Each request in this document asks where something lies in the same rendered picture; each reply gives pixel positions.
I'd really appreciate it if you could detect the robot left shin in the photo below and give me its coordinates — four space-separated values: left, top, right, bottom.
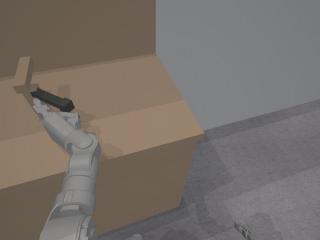
132 234 143 239

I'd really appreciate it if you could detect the tap lever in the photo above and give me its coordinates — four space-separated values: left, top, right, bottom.
30 88 75 113

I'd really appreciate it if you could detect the robot left hand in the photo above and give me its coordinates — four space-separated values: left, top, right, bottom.
33 98 81 148

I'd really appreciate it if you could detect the robot right hand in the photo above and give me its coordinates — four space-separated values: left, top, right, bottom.
234 222 263 240

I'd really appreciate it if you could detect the robot left forearm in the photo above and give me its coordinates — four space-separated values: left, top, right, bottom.
39 129 102 240

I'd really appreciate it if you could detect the counter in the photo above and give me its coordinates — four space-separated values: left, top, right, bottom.
0 0 205 240

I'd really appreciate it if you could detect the robot left upper arm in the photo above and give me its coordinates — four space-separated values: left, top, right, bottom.
40 214 98 240

